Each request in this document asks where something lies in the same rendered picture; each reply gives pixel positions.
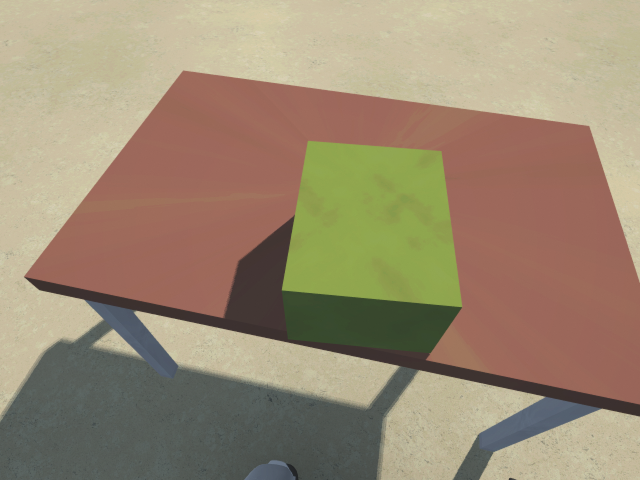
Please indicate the carton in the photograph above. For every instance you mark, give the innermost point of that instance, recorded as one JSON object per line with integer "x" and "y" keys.
{"x": 371, "y": 260}

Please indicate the table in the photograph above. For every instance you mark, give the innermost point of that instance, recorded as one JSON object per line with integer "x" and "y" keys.
{"x": 193, "y": 221}

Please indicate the robot left shin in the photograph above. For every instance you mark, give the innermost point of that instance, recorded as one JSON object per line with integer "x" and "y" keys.
{"x": 279, "y": 463}

